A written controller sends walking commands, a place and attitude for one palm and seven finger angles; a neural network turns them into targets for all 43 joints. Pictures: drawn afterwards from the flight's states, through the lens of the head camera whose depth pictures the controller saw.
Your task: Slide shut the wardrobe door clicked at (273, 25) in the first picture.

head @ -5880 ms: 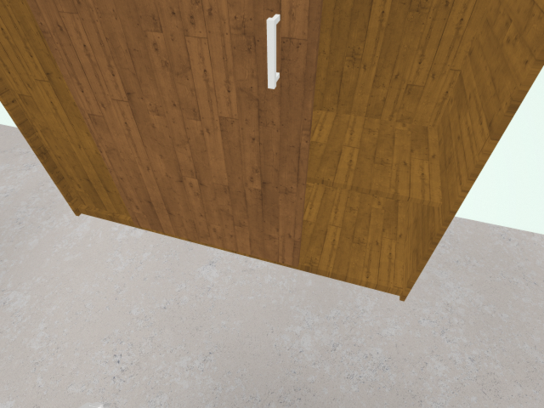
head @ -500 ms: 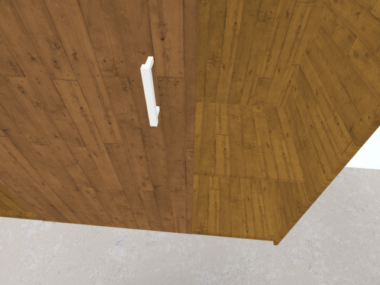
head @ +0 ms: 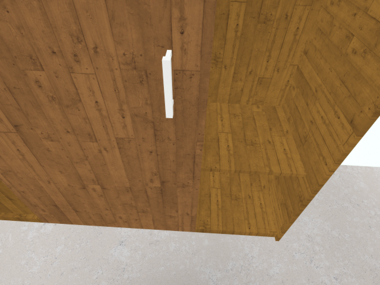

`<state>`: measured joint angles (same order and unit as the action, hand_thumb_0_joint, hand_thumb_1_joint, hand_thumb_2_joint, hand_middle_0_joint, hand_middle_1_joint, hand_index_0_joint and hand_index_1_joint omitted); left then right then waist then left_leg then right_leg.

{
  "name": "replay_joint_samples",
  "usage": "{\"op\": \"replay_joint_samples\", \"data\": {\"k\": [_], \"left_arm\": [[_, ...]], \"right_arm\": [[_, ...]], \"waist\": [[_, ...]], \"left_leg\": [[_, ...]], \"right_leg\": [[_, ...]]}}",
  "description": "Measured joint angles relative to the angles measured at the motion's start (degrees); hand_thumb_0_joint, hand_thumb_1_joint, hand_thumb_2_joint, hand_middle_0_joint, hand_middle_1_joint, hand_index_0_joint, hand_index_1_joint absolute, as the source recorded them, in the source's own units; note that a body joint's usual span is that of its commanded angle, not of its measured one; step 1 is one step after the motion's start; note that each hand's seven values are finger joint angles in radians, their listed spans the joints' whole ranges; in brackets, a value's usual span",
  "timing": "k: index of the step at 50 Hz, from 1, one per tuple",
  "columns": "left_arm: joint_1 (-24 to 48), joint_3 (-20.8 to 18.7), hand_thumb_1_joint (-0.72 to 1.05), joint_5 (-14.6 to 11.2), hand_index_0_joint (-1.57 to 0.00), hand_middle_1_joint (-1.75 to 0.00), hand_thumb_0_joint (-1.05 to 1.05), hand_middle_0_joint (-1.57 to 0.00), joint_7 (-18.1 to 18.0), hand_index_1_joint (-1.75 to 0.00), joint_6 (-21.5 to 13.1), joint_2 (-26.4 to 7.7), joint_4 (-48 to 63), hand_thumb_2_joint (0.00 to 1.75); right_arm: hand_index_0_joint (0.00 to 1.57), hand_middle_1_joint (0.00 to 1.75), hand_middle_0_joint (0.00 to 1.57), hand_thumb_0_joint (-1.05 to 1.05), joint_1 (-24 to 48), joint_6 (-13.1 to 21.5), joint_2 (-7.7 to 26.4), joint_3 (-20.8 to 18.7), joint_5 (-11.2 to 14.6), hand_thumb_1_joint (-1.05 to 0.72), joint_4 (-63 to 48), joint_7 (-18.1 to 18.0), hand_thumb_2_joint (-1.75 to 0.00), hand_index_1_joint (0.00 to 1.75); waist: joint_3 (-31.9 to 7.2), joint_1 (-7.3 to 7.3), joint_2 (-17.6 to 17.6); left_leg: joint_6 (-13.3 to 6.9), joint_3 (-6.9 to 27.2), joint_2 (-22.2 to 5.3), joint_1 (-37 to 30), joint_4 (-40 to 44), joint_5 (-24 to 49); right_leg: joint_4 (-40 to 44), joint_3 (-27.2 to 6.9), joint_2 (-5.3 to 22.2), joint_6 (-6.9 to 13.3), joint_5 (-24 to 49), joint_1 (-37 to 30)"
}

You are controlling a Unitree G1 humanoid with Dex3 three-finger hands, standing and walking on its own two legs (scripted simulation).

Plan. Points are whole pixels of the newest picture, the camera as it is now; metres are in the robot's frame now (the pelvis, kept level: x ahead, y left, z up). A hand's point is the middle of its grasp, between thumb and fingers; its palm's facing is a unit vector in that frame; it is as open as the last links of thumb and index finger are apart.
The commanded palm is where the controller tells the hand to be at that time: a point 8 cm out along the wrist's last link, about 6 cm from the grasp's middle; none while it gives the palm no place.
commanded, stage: look again from close up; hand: left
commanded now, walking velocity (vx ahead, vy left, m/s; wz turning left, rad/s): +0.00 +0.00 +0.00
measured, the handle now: (169, 85) +0.50 +0.08 +0.18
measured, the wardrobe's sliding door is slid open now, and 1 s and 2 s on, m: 0.43 0.43 0.43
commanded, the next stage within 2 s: raise the hand with hooked fingers in 0.70 s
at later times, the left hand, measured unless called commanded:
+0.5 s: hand out of the picture -0.03 +0.18 -0.17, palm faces +0.01 -0.98 -0.21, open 7.4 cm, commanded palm none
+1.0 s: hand (107, 245) +0.20 +0.18 +0.00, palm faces +0.19 -0.98 -0.10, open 7.6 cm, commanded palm +0.12 +0.23 -0.03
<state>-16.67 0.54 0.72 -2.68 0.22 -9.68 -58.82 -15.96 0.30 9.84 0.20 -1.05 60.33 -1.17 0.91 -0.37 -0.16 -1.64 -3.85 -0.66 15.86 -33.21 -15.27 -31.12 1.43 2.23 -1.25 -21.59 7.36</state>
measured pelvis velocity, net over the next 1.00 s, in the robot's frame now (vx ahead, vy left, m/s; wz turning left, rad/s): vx -0.01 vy -0.02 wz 0.03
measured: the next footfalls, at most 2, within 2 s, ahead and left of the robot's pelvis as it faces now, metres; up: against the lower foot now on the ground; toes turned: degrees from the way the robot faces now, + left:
none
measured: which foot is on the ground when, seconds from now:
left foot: down 0.00-1.00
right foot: down 0.00-1.00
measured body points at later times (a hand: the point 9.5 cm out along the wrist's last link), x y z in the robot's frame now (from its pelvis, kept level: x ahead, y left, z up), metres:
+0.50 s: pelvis +0.00 +0.00 +0.01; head +0.01 +0.00 +0.46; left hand -0.03 +0.23 -0.15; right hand +0.03 -0.23 -0.15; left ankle +0.03 +0.10 -0.73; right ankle -0.05 -0.14 -0.73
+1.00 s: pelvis -0.01 -0.02 +0.00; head +0.00 -0.03 +0.44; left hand +0.18 +0.23 +0.01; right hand +0.11 -0.26 -0.11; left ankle +0.03 +0.10 -0.73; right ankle -0.05 -0.14 -0.73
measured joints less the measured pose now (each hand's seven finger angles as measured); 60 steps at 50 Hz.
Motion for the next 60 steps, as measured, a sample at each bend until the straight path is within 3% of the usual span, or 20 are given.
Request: {"op": "replay_joint_samples", "data": {"k": [8, 18, 41, 42, 43, 46, 48, 50, 54, 55, 57, 60], "left_arm": [[-2.3, -0.2, 0.91, 0.3, -0.2, -0.29, 0.0, -0.2, 0.5, -0.29, 0.4, -1.5, -0.4, 0.9], [-4.9, 0.3, 0.91, 0.0, -0.2, -0.29, 0.0, -0.2, 0.5, -0.29, -0.2, -1.3, -4.0, 0.9], [0.0, 0.6, 0.91, 0.2, -0.2, -0.29, 0.0, -0.2, 0.1, -0.3, -1.2, -0.3, -3.7, 0.9], [-2.5, -1.2, 0.91, -1.9, -0.2, -0.3, 0.0, -0.2, 0.3, -0.3, 2.4, 0.0, 5.4, 0.9], [-5.5, -1.8, 0.9, -3.3, -0.2, -0.3, 0.01, -0.2, -0.2, -0.3, 3.5, -0.2, 17.0, 0.9], [-9.8, -2.3, 0.89, -6.5, -0.2, -0.31, 0.01, -0.2, -1.4, -0.31, 0.0, -1.2, 42.0, 0.89], [-7.5, -4.4, 0.87, -8.1, -0.2, -0.32, 0.01, -0.2, 0.3, -0.32, -4.7, -1.2, 49.3, 0.88], [-4.3, -7.2, 0.84, -10.2, -0.2, -0.34, 0.01, -0.2, 4.2, -0.34, -11.6, -1.4, 51.4, 0.87], [-1.2, -11.4, 0.77, -14.8, -0.21, -0.39, 0.0, -0.2, 17.3, -0.39, -25.5, -2.6, 50.2, 0.84], [-1.4, -12.0, 0.75, -15.7, -0.21, -0.4, 0.0, -0.21, 20.4, -0.4, -27.1, -3.0, 49.8, 0.83], [-2.6, -12.9, 0.7, -17.3, -0.21, -0.43, 0.0, -0.21, 24.6, -0.43, -26.9, -3.7, 49.8, 0.81], [-5.3, -13.9, 0.63, -19.2, -0.22, -0.47, 0.0, -0.22, 25.8, -0.47, -22.8, -3.9, 50.7, 0.78]], "right_arm": [[0.2, 0.3, 0.2, 0.01, -0.6, -0.3, 0.0, 0.0, 0.0, -0.92, 0.0, 0.8, -0.9, 0.3], [0.2, 0.3, 0.2, 0.01, 0.4, 0.7, 0.4, 0.3, 0.6, -0.91, 2.2, 0.5, -0.9, 0.3], [0.2, 0.3, 0.2, 0.01, 2.9, 0.7, 0.9, 0.5, 0.6, -0.91, 3.1, 0.4, -0.9, 0.3], [0.2, 0.3, 0.2, 0.01, 2.3, 1.1, 1.0, 0.1, 0.9, -0.91, 0.8, -0.1, -0.9, 0.3], [0.2, 0.3, 0.2, 0.01, 1.1, 3.4, 1.1, 0.1, 1.1, -0.91, -1.7, -1.2, -0.9, 0.3], [0.2, 0.3, 0.2, 0.01, -1.6, 11.6, 1.8, 0.1, 1.9, -0.91, -8.3, -2.2, -0.9, 0.3], [0.2, 0.3, 0.2, 0.01, -1.0, 14.1, 2.6, -0.3, 1.6, -0.91, -11.9, -1.9, -0.9, 0.3], [0.2, 0.3, 0.2, 0.01, 0.9, 15.1, 3.2, -0.9, 0.9, -0.91, -14.9, -1.1, -0.9, 0.3], [0.2, 0.3, 0.2, 0.01, 5.4, 15.9, 4.1, -2.2, 0.9, -0.91, -20.8, 0.9, -0.9, 0.3], [0.2, 0.3, 0.2, 0.01, 6.1, 15.9, 4.5, -2.5, 1.1, -0.91, -22.5, 1.0, -0.9, 0.3], [0.2, 0.3, 0.2, 0.01, 7.0, 15.6, 5.4, -2.9, 1.7, -0.91, -25.5, 0.8, -0.9, 0.3], [0.2, 0.3, 0.2, 0.01, 6.9, 15.2, 6.6, -3.1, 2.5, -0.91, -28.8, -0.4, -0.9, 0.3]], "waist": [[-0.6, 0.46, 0.8], [0.4, 1.24, 0.6], [0.1, 0.76, 0.4], [0.9, 0.51, -0.1], [1.7, 1.04, 0.0], [1.1, 1.21, 0.4], [-0.5, -0.09, -0.4], [-2.9, -1.1, -0.8], [-6.3, -1.29, -0.2], [-6.8, -1.07, -0.1], [-7.4, -0.43, 0.0], [-7.5, 0.79, -0.2]], "left_leg": [[-0.8, -0.8, 1.3, 0.9, 4.1, 3.0], [-0.5, -0.9, 1.2, -0.7, 5.9, 3.4], [0.9, -0.2, 0.0, -2.1, 6.6, 3.3], [0.9, 0.2, -0.4, -1.5, 5.5, 2.9], [1.0, 0.0, -0.4, -1.5, 5.3, 2.8], [1.0, 0.0, 0.7, -0.4, 5.2, 3.4], [1.1, 1.2, 0.7, 3.0, 2.4, 2.9], [1.4, 1.8, 0.0, 7.9, -1.3, 2.1], [2.2, 1.8, -1.7, 18.3, -11.0, -1.1], [2.4, 1.8, -2.0, 20.4, -13.3, -1.9], [2.6, 2.1, -2.3, 23.3, -17.0, -3.2], [2.7, 3.1, -2.4, 25.4, -20.5, -4.7]], "right_leg": [[1.3, -0.7, 1.2, 0.0, 1.6, 2.3], [3.7, -0.8, 1.1, -1.1, 2.5, 0.5], [5.6, -0.2, -0.3, 0.1, 2.7, -1.5], [5.6, 0.2, -0.7, 0.1, 2.9, -1.5], [4.9, 0.0, -0.7, 0.4, 2.8, -1.2], [0.6, 0.6, 0.6, 0.9, 1.1, 1.6], [-1.2, 1.8, 0.6, 0.5, 0.0, 4.0], [-4.8, 2.2, 0.1, 0.9, -0.8, 8.7], [-15.1, 1.7, -1.2, 2.0, -4.0, 19.6], [-17.5, 1.6, -1.4, 2.1, -5.0, 21.7], [-21.4, 1.7, -1.5, 2.4, -6.6, 24.6], [-24.4, 2.6, -1.7, 2.7, -8.3, 25.9]]}}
